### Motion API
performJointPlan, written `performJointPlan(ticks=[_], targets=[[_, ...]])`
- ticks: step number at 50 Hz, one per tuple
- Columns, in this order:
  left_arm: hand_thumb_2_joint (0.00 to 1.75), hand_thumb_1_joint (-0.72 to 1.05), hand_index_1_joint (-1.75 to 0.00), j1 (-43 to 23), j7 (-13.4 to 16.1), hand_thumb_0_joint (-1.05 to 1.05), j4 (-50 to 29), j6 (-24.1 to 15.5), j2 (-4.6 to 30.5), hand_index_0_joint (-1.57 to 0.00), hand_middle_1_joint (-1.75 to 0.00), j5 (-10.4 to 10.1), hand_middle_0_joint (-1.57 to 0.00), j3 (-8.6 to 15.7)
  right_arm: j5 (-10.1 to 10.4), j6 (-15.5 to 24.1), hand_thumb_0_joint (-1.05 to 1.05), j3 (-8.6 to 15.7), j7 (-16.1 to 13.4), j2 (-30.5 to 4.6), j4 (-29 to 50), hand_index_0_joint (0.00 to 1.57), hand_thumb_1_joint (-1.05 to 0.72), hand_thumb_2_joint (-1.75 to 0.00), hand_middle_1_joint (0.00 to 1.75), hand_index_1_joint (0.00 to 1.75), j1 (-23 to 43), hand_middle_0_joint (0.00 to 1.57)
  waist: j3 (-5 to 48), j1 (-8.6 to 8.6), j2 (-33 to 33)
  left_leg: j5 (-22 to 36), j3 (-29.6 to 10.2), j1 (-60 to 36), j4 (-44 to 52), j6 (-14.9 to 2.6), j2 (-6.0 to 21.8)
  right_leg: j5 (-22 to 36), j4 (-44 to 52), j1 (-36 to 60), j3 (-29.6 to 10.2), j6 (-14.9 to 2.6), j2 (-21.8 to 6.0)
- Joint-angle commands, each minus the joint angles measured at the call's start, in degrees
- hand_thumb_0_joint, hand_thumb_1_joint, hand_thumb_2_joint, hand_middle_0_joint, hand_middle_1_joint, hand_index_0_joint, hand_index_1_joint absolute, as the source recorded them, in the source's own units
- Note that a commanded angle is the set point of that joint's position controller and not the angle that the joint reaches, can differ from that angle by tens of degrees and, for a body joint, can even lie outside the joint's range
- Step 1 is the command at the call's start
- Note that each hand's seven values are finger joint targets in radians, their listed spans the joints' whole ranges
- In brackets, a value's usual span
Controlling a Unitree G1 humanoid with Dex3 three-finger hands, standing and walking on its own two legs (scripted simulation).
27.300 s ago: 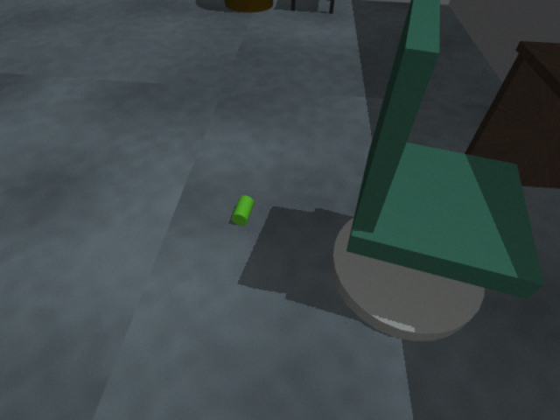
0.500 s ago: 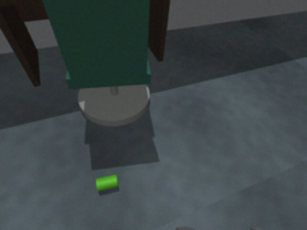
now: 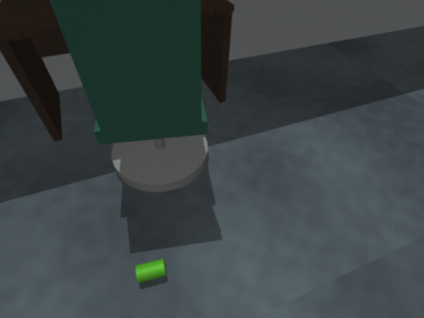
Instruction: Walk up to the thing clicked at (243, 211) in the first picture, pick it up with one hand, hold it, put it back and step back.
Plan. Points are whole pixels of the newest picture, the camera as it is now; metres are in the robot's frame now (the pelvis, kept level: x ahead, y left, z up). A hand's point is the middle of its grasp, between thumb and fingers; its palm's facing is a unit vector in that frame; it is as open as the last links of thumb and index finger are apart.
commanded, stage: walk up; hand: left
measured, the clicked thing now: (151, 270) +0.47 +0.25 -0.74
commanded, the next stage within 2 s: stand in 0.60 s
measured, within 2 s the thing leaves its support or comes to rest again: neither
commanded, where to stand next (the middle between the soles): +0.10 -0.01 m, yaw +2 degrees
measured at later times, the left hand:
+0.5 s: hand out of the picture +0.08 +0.25 -0.15, palm faces +0.01 -0.94 -0.33, open 7.4 cm
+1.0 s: hand out of the picture +0.11 +0.25 -0.15, palm faces +0.00 -0.94 -0.34, open 7.4 cm
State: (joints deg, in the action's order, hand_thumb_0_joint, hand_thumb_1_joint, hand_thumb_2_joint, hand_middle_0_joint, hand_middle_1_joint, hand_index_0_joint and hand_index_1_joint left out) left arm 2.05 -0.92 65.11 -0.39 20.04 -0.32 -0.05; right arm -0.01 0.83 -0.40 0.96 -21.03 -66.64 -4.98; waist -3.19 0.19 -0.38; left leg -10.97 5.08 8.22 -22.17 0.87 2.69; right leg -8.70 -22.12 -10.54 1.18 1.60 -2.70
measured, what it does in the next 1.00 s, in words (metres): stands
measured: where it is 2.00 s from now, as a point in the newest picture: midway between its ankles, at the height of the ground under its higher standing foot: outside the picture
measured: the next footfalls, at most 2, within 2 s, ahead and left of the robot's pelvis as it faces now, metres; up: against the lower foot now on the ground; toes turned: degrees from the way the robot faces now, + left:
none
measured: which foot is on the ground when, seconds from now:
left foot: down 0.00-1.00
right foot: down 0.00-1.00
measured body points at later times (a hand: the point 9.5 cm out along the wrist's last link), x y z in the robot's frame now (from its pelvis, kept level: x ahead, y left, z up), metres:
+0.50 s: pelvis +0.01 +0.00 +0.00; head +0.02 -0.01 +0.45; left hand +0.08 +0.30 -0.13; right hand +0.09 -0.30 -0.13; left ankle +0.01 +0.13 -0.74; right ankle +0.04 -0.14 -0.74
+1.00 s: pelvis +0.02 -0.01 +0.00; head +0.03 -0.01 +0.45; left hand +0.11 +0.30 -0.12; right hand +0.11 -0.30 -0.13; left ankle +0.01 +0.13 -0.74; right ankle +0.04 -0.14 -0.74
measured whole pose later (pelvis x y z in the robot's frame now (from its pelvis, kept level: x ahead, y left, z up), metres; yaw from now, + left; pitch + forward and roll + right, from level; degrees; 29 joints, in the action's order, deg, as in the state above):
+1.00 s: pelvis +0.02 -0.01 +0.00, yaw +1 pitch -2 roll +0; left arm 4.6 -0.5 65.4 -0.6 20.2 0.3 0.1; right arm -0.5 0.3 0.2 0.9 -20.0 -66.5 -4.9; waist -2.3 0.2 0.2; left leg -10.3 4.0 5.2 -17.6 1.6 2.8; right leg -8.9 -18.4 -7.4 2.5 1.3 -2.5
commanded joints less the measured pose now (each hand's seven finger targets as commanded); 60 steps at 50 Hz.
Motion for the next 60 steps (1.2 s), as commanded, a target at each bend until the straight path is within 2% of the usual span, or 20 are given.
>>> performJointPlan(ticks=[1, 9, 12, 15, 29, 31, 37, 41, 45, 48, 60], targets=[[0.90, 0.90, -0.30, -2.79, 0.68, 0.00, -2.00, -1.07, 11.94, -0.20, -0.30, 0.32, -0.20, 2.42, -0.25, 1.49, 0.00, 2.35, -0.93, -11.57, 2.71, 0.20, -0.90, -0.90, 0.30, 0.30, 3.46, 0.20, 4.61, -0.36, 0.03, 0.86, -6.25, 0.28, 6.68, -1.67, 5.77, 2.27, 5.83, 2.30, -5.29, -2.44, -5.37], [0.90, 0.90, -0.30, -2.24, 0.64, 0.00, -1.03, -0.93, 11.85, -0.20, -0.30, 0.52, -0.20, 2.52, -0.32, 1.21, 0.00, 2.63, -0.95, -11.77, 2.23, 0.20, -0.90, -0.90, 0.30, 0.30, 3.67, 0.20, 4.05, -0.16, 0.33, 0.04, -6.41, -1.73, 7.20, -1.51, 5.95, -0.10, 7.35, 0.57, -5.25, -2.40, -5.09], [0.90, 0.90, -0.30, -1.82, 0.64, 0.00, -0.92, -1.06, 11.67, -0.20, -0.30, 0.56, -0.20, 2.67, -0.19, 1.19, 0.00, 2.62, -0.92, -11.70, 2.38, 0.20, -0.90, -0.90, 0.30, 0.30, 3.36, 0.20, 5.16, -0.20, 0.12, 1.23, -6.44, -1.85, 7.09, -1.65, 6.04, 1.38, 7.25, 2.32, -5.06, -2.28, -5.28], [0.90, 0.90, -0.30, -1.48, 0.69, 0.00, -0.96, -1.03, 11.89, -0.20, -0.30, 0.61, -0.20, 2.77, -0.30, 1.08, 0.00, 2.67, -0.94, -11.55, 2.46, 0.20, -0.90, -0.90, 0.30, 0.30, 3.45, 0.20, 4.09, -0.18, -0.33, 0.85, -6.23, -2.05, 6.99, -1.43, 5.79, 0.42, 7.85, 0.88, -5.33, -2.21, -5.31], [0.90, 0.90, -0.30, -0.52, 0.85, 0.00, -1.08, -1.03, 11.27, -0.20, -0.30, 0.71, -0.20, 2.91, -0.19, 1.03, 0.00, 2.92, -1.06, -11.06, 2.94, 0.20, -0.90, -0.90, 0.30, 0.30, 3.46, 0.20, 5.81, -0.20, -0.01, 6.01, -6.47, -2.81, 6.96, -1.43, 6.07, 6.05, 6.59, 3.44, -4.16, -1.76, -5.35], [0.90, 0.90, -0.30, -0.71, 1.13, 0.00, -1.77, -1.14, 11.88, -0.20, -0.30, 0.79, -0.20, 2.54, -0.94, 0.91, 0.00, 2.83, -1.14, -10.75, 3.41, 0.20, -0.90, -0.90, 0.30, 0.30, 3.35, 0.20, 5.15, 0.23, 0.39, 6.18, -6.62, -2.10, 7.88, -0.76, 6.39, 4.01, 6.41, 3.39, -4.13, -1.89, -5.35], [0.90, 0.90, -0.30, 0.03, 1.24, 0.00, -2.18, -1.35, 11.83, -0.20, -0.30, 0.83, -0.20, 2.26, -0.69, 0.80, 0.00, 2.97, -0.98, -11.00, 3.50, 0.20, -0.90, -0.90, 0.30, 0.30, 3.51, 0.20, 4.66, 0.02, 0.18, 5.39, -6.69, -2.18, 7.75, -0.81, 6.28, 3.36, 6.79, 3.58, -4.11, -1.85, -5.61], [0.90, 0.90, -0.30, -0.07, 1.21, 0.00, -2.82, -1.44, 11.88, -0.20, -0.30, 0.74, -0.20, 2.19, -0.85, 0.99, 0.00, 3.01, -0.99, -11.27, 3.49, 0.20, -0.90, -0.90, 0.30, 0.30, 2.77, 0.20, 5.92, 0.16, 1.22, 8.28, -6.29, -2.71, 7.48, -0.83, 6.36, 7.11, 6.31, 4.67, -4.15, -2.12, -6.02], [0.90, 0.90, -0.30, 0.00, 1.21, 0.00, -2.70, -1.33, 12.01, -0.20, -0.30, 0.73, -0.20, 2.18, -0.60, 0.82, 0.00, 2.82, -0.98, -10.86, 3.55, 0.20, -0.90, -0.90, 0.30, 0.30, 2.99, 0.20, 5.00, 0.16, 0.44, 6.17, -6.45, -2.03, 7.88, -0.68, 6.18, 5.14, 6.70, 4.52, -3.94, -1.92, -5.82], [0.90, 0.90, -0.30, 0.00, 1.23, 0.00, -2.93, -1.32, 12.25, -0.20, -0.30, 0.71, -0.20, 2.28, -0.78, 1.03, 0.00, 2.88, -0.99, -10.97, 3.67, 0.20, -0.90, -0.90, 0.30, 0.30, 3.16, 0.20, 5.79, 0.02, 0.71, 9.47, -6.44, -3.37, 7.68, -0.52, 6.47, 7.51, 5.84, 4.66, -3.72, -2.21, -5.83], [0.90, 0.90, -0.30, 0.05, 1.29, 0.00, -3.08, -1.40, 12.25, -0.20, -0.30, 0.65, -0.20, 2.09, -0.75, 0.83, 0.00, 2.76, -1.08, -11.32, 3.56, 0.20, -0.90, -0.90, 0.30, 0.30, 2.32, 0.20, 5.50, 0.14, 0.19, 9.05, -5.99, -3.65, 7.28, -0.77, 6.54, 8.70, 6.72, 5.19, -4.03, -2.22, -6.15]])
